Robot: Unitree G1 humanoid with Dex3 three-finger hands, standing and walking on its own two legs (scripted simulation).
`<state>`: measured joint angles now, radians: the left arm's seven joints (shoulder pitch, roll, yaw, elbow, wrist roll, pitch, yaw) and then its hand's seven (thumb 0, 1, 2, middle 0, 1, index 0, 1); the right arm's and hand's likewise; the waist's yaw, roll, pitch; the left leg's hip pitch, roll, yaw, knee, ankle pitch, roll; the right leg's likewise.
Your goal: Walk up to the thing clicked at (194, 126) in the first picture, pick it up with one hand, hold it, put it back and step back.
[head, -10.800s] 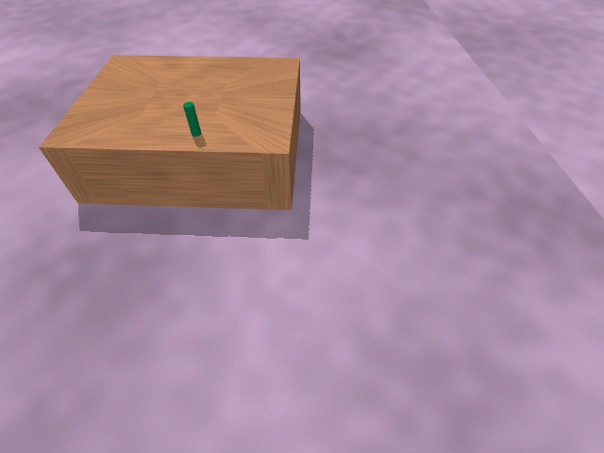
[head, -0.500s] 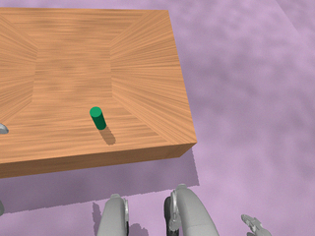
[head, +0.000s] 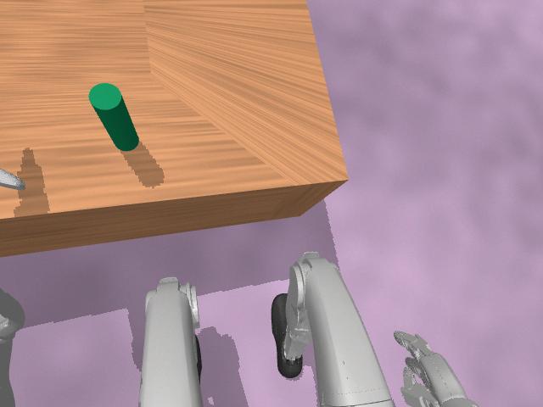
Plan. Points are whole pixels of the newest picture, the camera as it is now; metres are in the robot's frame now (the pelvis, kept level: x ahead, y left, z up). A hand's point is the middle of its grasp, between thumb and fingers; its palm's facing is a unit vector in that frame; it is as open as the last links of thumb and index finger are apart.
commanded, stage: approach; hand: left
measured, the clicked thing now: (117, 121) +0.54 +0.19 -0.11
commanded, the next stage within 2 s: close in in 0.04 s
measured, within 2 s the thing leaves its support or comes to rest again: neither
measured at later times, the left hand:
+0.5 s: hand (93, 148) +0.49 +0.22 -0.11, palm faces +0.07 -1.00 -0.02, open 17.7 cm
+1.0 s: hand (111, 145) +0.50 +0.20 -0.11, palm faces +0.07 -1.00 -0.02, open 17.6 cm
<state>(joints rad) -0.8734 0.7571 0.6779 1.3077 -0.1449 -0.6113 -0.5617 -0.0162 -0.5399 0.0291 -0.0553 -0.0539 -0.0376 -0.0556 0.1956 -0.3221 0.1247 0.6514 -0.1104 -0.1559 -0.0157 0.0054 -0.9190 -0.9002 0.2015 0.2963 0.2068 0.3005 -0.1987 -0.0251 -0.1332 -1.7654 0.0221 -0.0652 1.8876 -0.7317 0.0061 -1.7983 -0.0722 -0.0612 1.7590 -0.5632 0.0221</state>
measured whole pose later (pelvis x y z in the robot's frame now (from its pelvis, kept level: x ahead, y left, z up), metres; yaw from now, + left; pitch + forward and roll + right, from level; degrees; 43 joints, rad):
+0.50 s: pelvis -0.04 -0.01 -0.12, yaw +0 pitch +33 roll -6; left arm -0.97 0.61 0.52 1.19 -0.02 -0.54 -0.28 -0.02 -0.60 0.00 -0.07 -0.07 -0.06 -0.06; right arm 0.21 -0.30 0.11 0.66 -0.10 -0.06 0.06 0.01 -0.94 -0.90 0.20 0.30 0.21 0.30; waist -0.23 0.02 -0.09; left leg -2.12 -0.01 -0.09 2.24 -0.69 0.00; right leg -2.15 -0.10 -0.05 2.10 -0.52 0.01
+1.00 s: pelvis -0.03 +0.00 -0.11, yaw +2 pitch +35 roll -5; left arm -0.96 0.48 0.42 1.13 -0.01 -0.54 -0.17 -0.02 -0.57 0.01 -0.07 -0.06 -0.07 -0.05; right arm 0.19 -0.30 0.07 0.64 -0.09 -0.02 0.07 0.00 -0.94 -0.90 0.20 0.30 0.21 0.30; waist -0.20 0.02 -0.11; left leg -2.09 -0.03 -0.06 2.21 -0.72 0.01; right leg -2.12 -0.11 -0.03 2.08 -0.56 0.02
